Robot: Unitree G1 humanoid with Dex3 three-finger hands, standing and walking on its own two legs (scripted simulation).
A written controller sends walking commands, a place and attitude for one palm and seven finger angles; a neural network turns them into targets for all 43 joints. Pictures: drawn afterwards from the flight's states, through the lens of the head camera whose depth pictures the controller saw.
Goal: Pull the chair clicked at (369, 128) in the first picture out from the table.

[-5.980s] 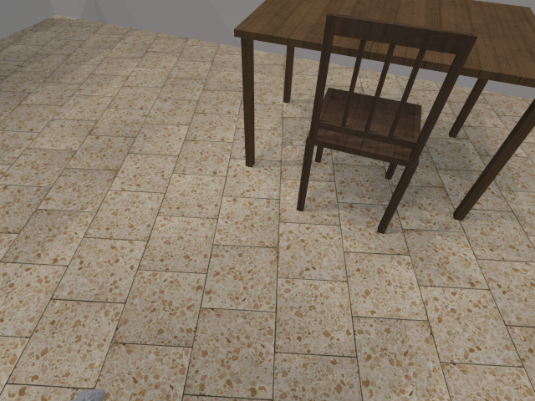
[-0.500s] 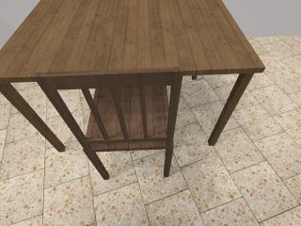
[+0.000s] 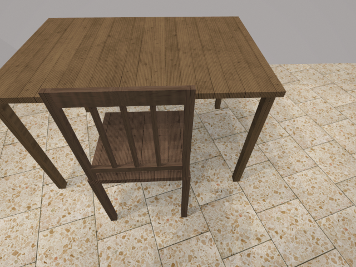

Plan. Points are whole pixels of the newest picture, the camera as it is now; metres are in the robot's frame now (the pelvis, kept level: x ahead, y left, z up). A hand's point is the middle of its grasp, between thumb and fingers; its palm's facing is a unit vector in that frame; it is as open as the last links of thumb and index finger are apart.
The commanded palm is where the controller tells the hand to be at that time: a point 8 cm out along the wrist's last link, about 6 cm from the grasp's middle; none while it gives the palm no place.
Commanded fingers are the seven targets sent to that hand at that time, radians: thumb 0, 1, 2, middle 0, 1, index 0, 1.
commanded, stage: come to a stop and stand still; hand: left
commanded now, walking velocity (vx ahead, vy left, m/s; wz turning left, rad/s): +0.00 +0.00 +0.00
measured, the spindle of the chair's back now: (130, 139) +0.52 +0.19 -0.08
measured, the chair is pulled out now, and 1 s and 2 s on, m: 0.00 0.00 0.00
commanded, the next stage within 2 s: look again from close up in 0.56 s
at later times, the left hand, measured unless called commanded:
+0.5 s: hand out of the picture -0.02 +0.17 -0.18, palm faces +0.06 -0.99 -0.13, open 7.3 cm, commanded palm none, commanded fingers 0.00 0.90 0.90 -0.20 -0.30 -0.20 -0.30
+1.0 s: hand out of the picture +0.05 +0.24 -0.18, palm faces +0.00 -0.98 -0.22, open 7.4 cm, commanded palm none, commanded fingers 0.00 0.90 0.90 -0.20 -0.30 -0.20 -0.30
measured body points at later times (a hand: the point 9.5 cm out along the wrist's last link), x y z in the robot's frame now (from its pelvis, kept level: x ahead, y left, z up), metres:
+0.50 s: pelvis +0.01 +0.03 +0.00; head +0.02 +0.03 +0.45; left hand -0.02 +0.22 -0.16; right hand -0.01 -0.17 -0.16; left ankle +0.01 +0.16 -0.74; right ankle +0.01 -0.06 -0.74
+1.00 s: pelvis +0.03 +0.06 -0.01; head +0.03 +0.05 +0.44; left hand +0.05 +0.29 -0.16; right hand +0.03 -0.16 -0.17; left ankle +0.01 +0.16 -0.74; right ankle +0.01 -0.06 -0.74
